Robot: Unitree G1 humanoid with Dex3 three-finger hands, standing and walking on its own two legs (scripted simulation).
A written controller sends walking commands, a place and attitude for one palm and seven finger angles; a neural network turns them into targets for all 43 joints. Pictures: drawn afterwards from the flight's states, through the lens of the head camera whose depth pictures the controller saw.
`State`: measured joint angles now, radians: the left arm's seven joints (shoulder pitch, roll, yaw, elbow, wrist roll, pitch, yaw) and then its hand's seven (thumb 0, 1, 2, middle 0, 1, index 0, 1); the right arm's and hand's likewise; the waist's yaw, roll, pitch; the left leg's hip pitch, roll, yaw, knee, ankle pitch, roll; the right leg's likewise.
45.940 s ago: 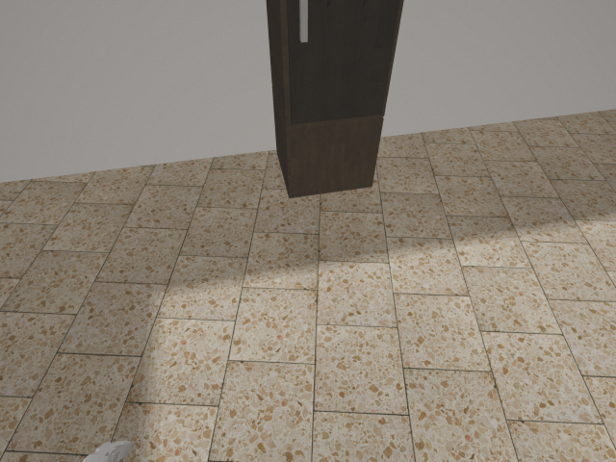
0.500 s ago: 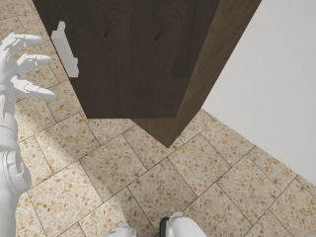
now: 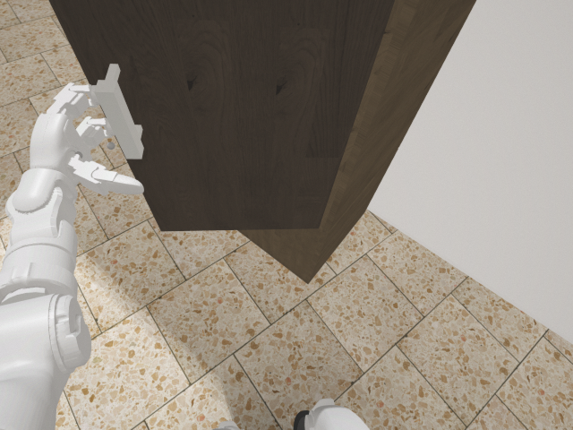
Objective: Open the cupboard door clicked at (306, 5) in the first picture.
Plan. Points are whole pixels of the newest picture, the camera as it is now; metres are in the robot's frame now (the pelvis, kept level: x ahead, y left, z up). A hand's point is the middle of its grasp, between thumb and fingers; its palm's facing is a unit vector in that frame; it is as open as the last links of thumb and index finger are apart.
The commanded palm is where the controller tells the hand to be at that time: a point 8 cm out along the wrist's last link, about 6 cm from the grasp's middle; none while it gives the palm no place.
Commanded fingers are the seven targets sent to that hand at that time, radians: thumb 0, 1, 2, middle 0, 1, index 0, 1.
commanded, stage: slide the fingers in behind the handle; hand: left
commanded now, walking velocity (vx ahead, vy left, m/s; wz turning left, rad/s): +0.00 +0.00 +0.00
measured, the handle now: (124, 113) +0.54 +0.21 +0.09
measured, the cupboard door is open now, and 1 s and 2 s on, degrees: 42 42 43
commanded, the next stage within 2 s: close the thumb around the handle in 1.00 s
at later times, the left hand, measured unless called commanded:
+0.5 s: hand (135, 146) +0.48 +0.18 +0.09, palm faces +0.02 -1.00 -0.02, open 14.1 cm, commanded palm +0.45 +0.23 +0.09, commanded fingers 0.00 -0.50 0.30 -0.30 -1.20 -0.30 -1.20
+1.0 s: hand (138, 143) +0.49 +0.18 +0.09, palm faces +0.00 -1.00 +0.00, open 14.0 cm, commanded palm +0.46 +0.22 +0.09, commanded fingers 0.00 -0.50 0.30 -0.30 -1.20 -0.30 -1.20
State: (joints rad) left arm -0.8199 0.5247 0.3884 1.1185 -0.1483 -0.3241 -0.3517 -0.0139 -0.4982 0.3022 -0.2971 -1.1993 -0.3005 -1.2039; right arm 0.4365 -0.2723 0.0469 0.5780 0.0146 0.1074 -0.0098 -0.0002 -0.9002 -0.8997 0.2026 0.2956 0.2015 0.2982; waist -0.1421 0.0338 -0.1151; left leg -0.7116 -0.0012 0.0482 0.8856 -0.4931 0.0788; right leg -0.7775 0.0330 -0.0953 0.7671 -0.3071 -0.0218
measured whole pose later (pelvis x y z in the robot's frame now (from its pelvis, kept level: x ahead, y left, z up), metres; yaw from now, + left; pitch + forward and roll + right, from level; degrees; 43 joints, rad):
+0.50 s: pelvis -0.01 -0.02 +0.00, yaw +1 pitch +18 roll -2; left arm -0.86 0.50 0.36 1.15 -0.14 -0.37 -0.27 -0.01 -0.50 0.30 -0.29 -1.20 -0.28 -1.20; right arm 0.41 -0.28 0.04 0.59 0.02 0.07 -0.02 0.00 -0.90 -0.90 0.20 0.30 0.20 0.30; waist -0.14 0.02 -0.09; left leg -0.72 0.00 0.05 0.88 -0.47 0.06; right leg -0.80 0.03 -0.10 0.79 -0.30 -0.05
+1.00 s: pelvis -0.01 -0.01 +0.00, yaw +1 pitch +19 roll -3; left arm -0.89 0.48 0.34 1.18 -0.14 -0.38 -0.27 -0.01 -0.50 0.30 -0.29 -1.20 -0.30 -1.21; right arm 0.42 -0.28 0.04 0.61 0.01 0.05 -0.01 0.00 -0.90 -0.90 0.20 0.30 0.20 0.30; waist -0.14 0.03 -0.10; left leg -0.74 -0.01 0.04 0.89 -0.48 0.07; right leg -0.81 0.02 -0.10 0.79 -0.31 -0.04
